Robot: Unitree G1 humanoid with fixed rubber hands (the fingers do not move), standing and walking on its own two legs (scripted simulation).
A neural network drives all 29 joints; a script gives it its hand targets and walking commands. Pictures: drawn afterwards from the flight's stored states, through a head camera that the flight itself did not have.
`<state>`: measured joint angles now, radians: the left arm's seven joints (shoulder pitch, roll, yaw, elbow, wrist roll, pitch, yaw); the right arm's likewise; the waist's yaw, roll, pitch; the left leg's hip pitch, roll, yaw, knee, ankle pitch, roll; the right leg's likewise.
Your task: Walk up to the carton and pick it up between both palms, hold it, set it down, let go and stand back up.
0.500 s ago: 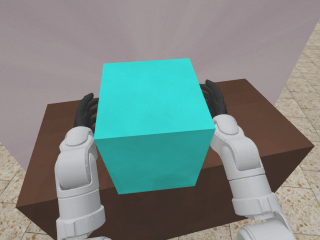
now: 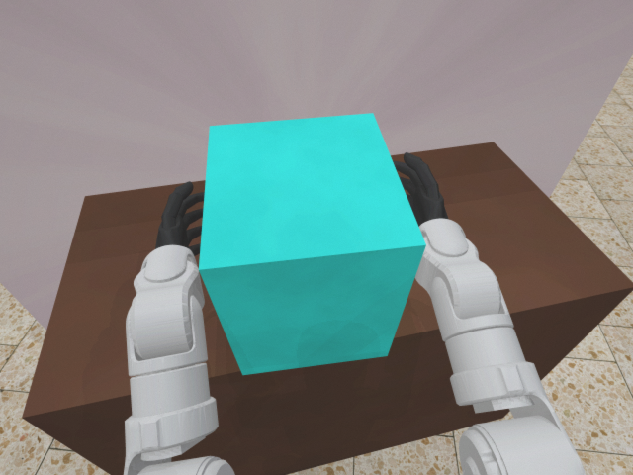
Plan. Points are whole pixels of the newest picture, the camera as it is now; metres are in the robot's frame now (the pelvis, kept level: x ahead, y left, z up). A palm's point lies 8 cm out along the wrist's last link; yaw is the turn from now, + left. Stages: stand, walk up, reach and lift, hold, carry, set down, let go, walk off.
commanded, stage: set down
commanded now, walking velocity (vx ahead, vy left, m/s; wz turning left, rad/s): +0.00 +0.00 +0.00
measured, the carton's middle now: (305, 249) +0.38 +0.01 +0.10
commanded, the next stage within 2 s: none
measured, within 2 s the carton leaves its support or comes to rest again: neither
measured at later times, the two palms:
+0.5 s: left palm (193, 252) +0.37 +0.14 +0.13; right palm (427, 220) +0.40 -0.15 +0.14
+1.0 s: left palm (194, 246) +0.40 +0.15 +0.10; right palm (410, 204) +0.44 -0.14 +0.13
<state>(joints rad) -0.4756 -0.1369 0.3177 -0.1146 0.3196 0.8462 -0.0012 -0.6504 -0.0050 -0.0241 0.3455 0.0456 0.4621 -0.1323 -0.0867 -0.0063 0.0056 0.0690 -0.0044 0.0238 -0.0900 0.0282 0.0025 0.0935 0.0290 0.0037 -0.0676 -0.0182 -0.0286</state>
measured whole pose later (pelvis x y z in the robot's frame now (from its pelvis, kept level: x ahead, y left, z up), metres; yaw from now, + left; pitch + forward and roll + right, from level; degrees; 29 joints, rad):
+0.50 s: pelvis +0.00 -0.01 +0.00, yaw +0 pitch +3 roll +0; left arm -0.55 -0.17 0.39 0.07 0.33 0.71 0.01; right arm -0.71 0.00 -0.10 0.51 -0.06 0.35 -0.07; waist -0.07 0.01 0.00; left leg 0.01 0.01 0.02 -0.09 0.04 -0.01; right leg 0.03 0.04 -0.01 -0.06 -0.01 -0.04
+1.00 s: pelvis +0.00 -0.01 +0.00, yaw +2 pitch +10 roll +0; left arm -0.67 -0.15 0.45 0.46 0.31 0.44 0.08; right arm -0.89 -0.01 -0.32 0.87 -0.23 0.17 0.00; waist -0.04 0.02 -0.14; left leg -0.15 0.00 -0.02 -0.09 0.06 0.00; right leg -0.10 0.03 -0.04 -0.09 0.01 -0.04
